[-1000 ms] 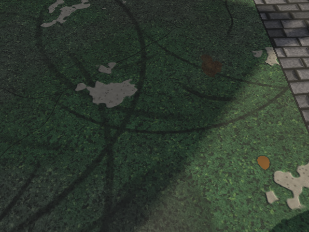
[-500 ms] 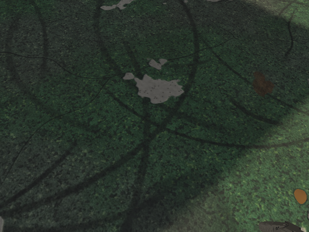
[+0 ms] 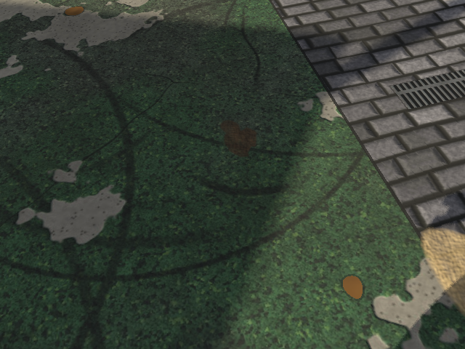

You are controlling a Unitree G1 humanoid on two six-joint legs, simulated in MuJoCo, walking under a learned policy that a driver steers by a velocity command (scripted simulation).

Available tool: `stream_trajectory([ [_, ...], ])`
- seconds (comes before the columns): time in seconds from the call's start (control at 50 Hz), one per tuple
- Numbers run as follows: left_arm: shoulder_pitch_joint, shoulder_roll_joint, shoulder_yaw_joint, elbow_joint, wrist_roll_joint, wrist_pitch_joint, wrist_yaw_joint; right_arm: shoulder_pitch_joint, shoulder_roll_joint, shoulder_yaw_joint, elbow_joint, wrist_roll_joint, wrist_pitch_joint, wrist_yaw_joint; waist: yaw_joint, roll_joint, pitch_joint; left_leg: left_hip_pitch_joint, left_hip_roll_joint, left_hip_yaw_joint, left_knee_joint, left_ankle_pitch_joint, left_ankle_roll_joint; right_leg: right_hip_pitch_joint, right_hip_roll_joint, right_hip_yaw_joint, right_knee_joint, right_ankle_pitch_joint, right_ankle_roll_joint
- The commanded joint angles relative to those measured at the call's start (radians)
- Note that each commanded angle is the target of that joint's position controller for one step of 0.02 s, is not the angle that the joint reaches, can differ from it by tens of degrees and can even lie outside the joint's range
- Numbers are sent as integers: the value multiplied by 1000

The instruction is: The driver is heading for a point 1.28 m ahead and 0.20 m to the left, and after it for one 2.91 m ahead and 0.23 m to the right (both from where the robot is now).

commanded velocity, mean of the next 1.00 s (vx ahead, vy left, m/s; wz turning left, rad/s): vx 0.97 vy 0.00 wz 0.35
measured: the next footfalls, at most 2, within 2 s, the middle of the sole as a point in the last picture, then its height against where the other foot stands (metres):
left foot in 0.50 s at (277, 288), level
right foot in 0.92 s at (313, 182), level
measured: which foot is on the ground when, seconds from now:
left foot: down 0.00-0.00, up 0.02-0.48, down 0.50-0.90, up 0.92-1.00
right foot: down 0.00-0.50, up 0.52-0.90, down 0.92-1.00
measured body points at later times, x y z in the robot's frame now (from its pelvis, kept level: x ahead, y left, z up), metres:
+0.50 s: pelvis +0.42 -0.07 +0.00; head +0.44 -0.09 +0.45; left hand +0.45 +0.21 -0.11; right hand +0.60 -0.34 -0.09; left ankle +0.60 -0.05 -0.70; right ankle +0.12 -0.09 -0.66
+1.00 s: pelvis +0.87 -0.12 +0.02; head +0.89 -0.10 +0.47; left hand +0.98 +0.19 -0.03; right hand +1.03 -0.36 -0.09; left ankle +0.67 -0.07 -0.59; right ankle +1.00 -0.23 -0.70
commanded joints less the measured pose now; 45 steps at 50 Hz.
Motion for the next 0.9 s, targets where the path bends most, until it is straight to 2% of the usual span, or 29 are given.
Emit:
stream_trajectory([
  [0.02,377,395,135,86,3,0,18,-144,45,36,-222,-18,-64,-8,97,-443,-122,-979,-203,-260,1010,-152,66,869,-21,644,-372,-327,-241],
  [0.04,323,308,95,2,28,-50,-11,-236,-69,30,-279,5,-114,-19,118,-236,-264,-1062,-224,-539,1063,-116,84,866,-167,1025,-613,-553,-279],
  [0.06,323,238,79,10,40,-78,-23,-349,-127,20,-306,43,-136,-27,136,-97,-151,-1115,-198,-544,1001,4,115,800,-197,988,-674,-487,-227],
  [0.08,326,226,74,29,47,-96,-23,-325,-91,30,-295,33,-149,-32,87,-40,-87,-1106,-165,-554,930,59,137,702,-195,929,-650,-405,-224],
  [0.1,265,185,61,25,51,-103,-18,-290,-70,36,-270,1,-150,-36,40,-17,-72,-1017,-121,-586,845,114,146,579,-150,822,-590,-301,-199],
  [0.12,194,131,41,1,65,-105,-9,-202,-69,33,-231,-5,-135,-27,-15,-26,-67,-933,-85,-593,787,193,146,482,-105,690,-559,-265,-177],
  [0.14,163,105,31,-11,70,-107,1,-160,-76,31,-203,-5,-115,-16,-30,-46,-58,-891,-67,-575,733,241,140,435,-77,604,-577,-212,-162],
  [0.22,230,70,10,35,63,-120,38,-272,-24,53,-201,-20,-64,-2,25,-52,37,-928,-61,-474,514,441,103,382,-6,308,-646,231,-88],
  [0.26,279,48,-2,65,62,-120,51,-353,-3,64,-208,-11,-68,9,67,-52,61,-942,-94,-425,365,579,108,423,30,192,-671,363,-15],
  [0.32,313,74,-2,99,74,-123,73,-467,17,74,-230,12,-89,39,111,-51,105,-877,-163,-390,121,736,129,438,13,93,-757,401,49],
  [0.36,324,98,2,125,77,-124,79,-491,12,70,-240,24,-98,61,107,-65,117,-863,-206,-378,13,763,151,524,-13,50,-774,481,77],
  [0.4,291,136,9,128,91,-116,89,-435,-28,50,-233,25,-104,76,62,-101,55,-806,-275,-333,-24,744,180,654,-32,13,-698,834,118],
  [0.44,259,181,24,124,115,-98,111,-313,-67,29,-215,34,-90,71,-20,-171,-42,-677,-345,-262,37,639,206,745,-60,-13,-510,1340,155],
  [0.46,226,193,32,118,129,-87,122,-165,-103,11,-183,39,-74,63,-103,-198,-102,-543,-367,-251,91,559,226,736,-73,-12,-326,1564,162],
  [0.48,144,209,38,95,142,-81,124,88,-159,-13,-116,41,-53,48,-222,-194,-185,-320,-343,-304,122,522,262,656,-72,-3,-51,1656,165],
  [0.5,-21,216,41,59,133,-84,114,374,-175,-20,-42,32,-35,26,-386,-49,-210,-59,-260,-438,29,565,320,424,23,-19,461,1284,182],
  [0.52,41,-41,-26,13,126,-130,68,377,-129,8,-10,-11,-32,22,-219,427,-217,273,-167,-704,177,468,440,-157,252,126,1004,-308,221],
  [0.54,191,-47,-58,-46,26,-178,32,195,-115,16,-81,-47,-50,20,-81,362,-395,324,21,-1295,-115,-198,600,-361,232,343,1061,-291,177],
  [0.56,66,69,-44,-58,16,-202,17,176,-66,13,-130,-37,-53,8,-134,117,-290,188,19,-1355,-309,-371,531,-327,178,344,893,-151,99],
  [0.58,7,72,-41,-82,25,-207,11,104,-44,24,-127,-38,-66,14,-38,-103,-115,-65,9,-1308,-375,-304,480,-276,141,318,735,-63,64],
  [0.6,15,60,-44,-69,59,-197,20,25,-42,28,-152,-32,-82,18,21,-169,-72,-244,-34,-1258,-378,-236,473,-185,104,324,623,-25,62],
  [0.62,34,56,-45,-62,80,-183,26,-37,-63,25,-172,-33,-84,13,61,-158,-7,-405,-94,-1191,-390,-151,482,-124,86,330,565,-10,83],
  [0.66,47,78,-38,-58,87,-159,48,-65,-53,29,-180,-17,-80,2,88,-105,48,-568,-171,-1034,-398,19,472,-66,41,296,423,5,126],
  [0.72,-132,32,-56,-137,119,-157,63,-21,-53,30,-162,14,-77,-27,10,-35,89,-728,-262,-864,-391,230,432,58,58,213,64,212,184],
  [0.76,-223,-14,-63,-170,103,-160,60,29,-64,24,-137,25,-64,-34,-56,20,50,-751,-298,-828,-350,232,370,199,114,180,-149,384,205],
  [0.84,-266,50,-21,-188,38,-167,58,90,-49,21,-102,32,-42,-40,-94,93,-7,-492,-261,-940,-206,183,319,236,150,248,-367,380,225],
  [0.86,-256,72,-7,-186,30,-174,57,88,-46,18,-100,29,-36,-42,-79,107,-17,-422,-243,-960,-146,256,305,243,146,254,-397,339,212],
  [0.88,-174,106,15,-168,25,-181,57,68,-53,16,-104,21,-29,-41,-22,114,-71,-374,-240,-952,-32,410,281,326,150,243,-411,290,186],
  [0.9,6,137,37,-137,24,-186,57,33,-52,19,-122,5,-26,-34,80,115,-201,-384,-254,-904,177,531,246,529,95,259,-364,244,143],
])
